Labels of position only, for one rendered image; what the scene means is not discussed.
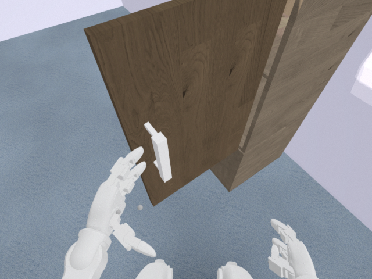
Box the handle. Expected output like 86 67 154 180
144 122 172 182

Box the left robot hand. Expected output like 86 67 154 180
86 147 156 257

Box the cupboard door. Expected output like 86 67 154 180
84 0 287 206

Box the right robot thigh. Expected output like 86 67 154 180
217 264 253 279

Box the left robot thigh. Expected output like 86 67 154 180
136 262 173 279

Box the robot thigh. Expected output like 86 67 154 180
136 262 173 279
217 264 253 279

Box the left robot forearm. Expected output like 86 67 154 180
62 228 112 279

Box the right robot hand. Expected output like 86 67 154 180
268 219 317 279

